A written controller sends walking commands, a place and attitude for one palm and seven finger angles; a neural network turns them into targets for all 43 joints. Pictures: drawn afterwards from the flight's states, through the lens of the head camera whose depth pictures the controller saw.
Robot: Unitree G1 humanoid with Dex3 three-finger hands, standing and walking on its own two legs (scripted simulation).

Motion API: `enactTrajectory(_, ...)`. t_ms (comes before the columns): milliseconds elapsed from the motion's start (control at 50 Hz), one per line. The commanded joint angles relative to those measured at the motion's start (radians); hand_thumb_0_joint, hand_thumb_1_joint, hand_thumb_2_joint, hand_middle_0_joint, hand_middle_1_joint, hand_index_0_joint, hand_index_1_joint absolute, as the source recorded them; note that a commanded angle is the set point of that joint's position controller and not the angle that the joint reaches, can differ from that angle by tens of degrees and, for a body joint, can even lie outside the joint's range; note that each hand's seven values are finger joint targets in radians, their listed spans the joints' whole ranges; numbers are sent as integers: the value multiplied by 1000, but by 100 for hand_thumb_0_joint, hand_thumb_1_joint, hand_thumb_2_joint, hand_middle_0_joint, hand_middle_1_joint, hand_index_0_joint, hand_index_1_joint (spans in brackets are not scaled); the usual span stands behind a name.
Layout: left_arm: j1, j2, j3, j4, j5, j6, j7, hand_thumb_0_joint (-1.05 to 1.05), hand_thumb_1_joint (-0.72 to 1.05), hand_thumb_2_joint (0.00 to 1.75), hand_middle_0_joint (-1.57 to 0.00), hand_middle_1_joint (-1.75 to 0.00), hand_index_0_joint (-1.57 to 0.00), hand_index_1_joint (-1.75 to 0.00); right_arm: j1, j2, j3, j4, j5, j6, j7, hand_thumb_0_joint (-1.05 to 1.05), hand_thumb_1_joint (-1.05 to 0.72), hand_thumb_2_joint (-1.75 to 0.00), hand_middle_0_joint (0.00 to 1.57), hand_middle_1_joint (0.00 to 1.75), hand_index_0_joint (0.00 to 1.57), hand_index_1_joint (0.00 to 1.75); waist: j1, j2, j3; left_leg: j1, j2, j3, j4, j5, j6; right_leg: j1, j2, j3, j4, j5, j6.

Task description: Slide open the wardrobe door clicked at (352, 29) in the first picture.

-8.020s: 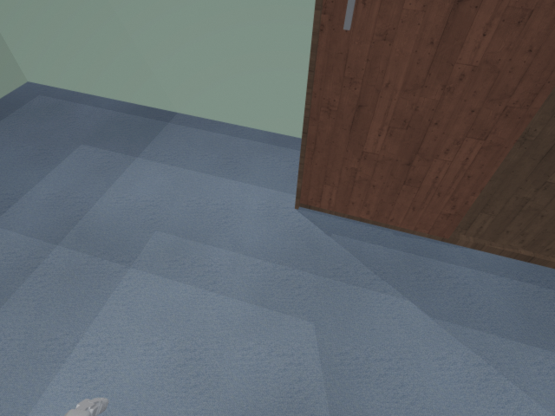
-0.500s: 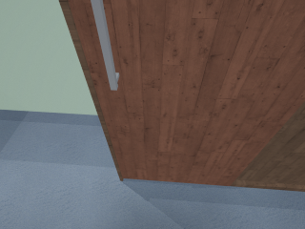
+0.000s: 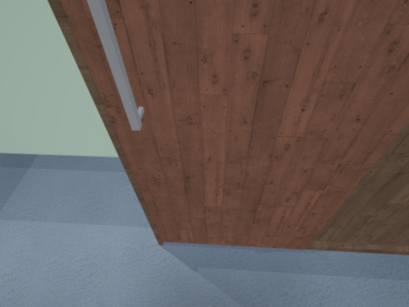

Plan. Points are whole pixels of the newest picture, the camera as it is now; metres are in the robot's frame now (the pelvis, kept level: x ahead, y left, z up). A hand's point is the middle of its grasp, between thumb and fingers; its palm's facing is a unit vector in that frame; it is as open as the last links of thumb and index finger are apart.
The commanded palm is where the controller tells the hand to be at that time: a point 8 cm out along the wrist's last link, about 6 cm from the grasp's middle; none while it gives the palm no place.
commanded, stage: come to a stop and stand still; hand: left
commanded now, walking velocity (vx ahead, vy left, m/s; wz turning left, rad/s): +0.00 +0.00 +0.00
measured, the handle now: (119, 56) +0.47 +0.17 +0.26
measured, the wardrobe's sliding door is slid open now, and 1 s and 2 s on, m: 0.00 0.00 0.00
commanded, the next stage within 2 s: look again from close up in 0.40 s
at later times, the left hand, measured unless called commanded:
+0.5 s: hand out of the picture +0.03 +0.16 -0.17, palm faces +0.03 -0.98 -0.22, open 7.3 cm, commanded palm none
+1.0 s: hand out of the picture +0.03 +0.15 -0.17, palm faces +0.04 -0.98 -0.22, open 7.3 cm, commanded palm none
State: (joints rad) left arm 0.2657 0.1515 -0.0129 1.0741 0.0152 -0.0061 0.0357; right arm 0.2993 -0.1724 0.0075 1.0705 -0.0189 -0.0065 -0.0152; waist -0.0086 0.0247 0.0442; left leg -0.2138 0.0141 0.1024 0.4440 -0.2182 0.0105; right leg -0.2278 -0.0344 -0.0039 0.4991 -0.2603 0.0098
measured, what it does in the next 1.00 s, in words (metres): stands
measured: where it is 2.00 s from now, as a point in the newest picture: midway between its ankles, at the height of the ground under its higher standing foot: outside the picture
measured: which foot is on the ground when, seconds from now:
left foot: down 0.00-1.00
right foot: down 0.00-1.00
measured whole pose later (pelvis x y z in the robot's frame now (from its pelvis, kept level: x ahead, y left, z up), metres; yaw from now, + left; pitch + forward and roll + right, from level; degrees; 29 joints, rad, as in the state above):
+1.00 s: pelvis +0.02 -0.02 +0.00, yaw +1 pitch -1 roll +1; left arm 0.25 0.15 0.00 1.12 0.01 -0.02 0.04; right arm 0.25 -0.15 0.00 1.13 -0.02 -0.01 -0.03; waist 0.00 0.01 0.05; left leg -0.14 0.05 0.08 0.39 -0.22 -0.03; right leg -0.14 0.00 -0.03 0.43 -0.27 -0.03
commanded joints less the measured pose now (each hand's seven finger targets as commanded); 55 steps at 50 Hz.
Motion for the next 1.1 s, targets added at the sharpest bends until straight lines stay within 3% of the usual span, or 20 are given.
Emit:
enactTrajectory(0,42,126,22,-25,-4,-23,2,0,90,90,-20,-30,-20,-30,39,-68,-17,-18,5,-22,-5,0,-90,-90,20,30,20,30,7,-33,3,16,83,-94,-83,56,10,-12,-77,82,-109,94,-46)
enactTrajectory(260,39,112,25,-3,-2,-25,3,0,90,90,-20,-30,-20,-30,43,-48,-19,18,5,-18,-12,0,-90,-90,20,30,20,30,6,-39,16,45,93,-88,-85,92,4,6,-72,70,-126,151,-48)
enactTrajectory(700,51,116,33,14,-3,-31,3,0,90,90,-20,-30,-20,-30,12,-66,-21,30,4,-22,-19,0,-90,-90,20,30,20,30,11,-24,-11,95,99,-84,-86,165,-4,49,-79,63,-133,268,-49)
enactTrajectory(1080,45,110,35,14,-3,-29,2,0,90,90,-20,-30,-20,-30,24,-60,-20,43,3,-20,-19,0,-90,-90,20,30,20,30,14,-34,19,79,99,-87,-109,127,-7,42,-72,65,-157,204,-49)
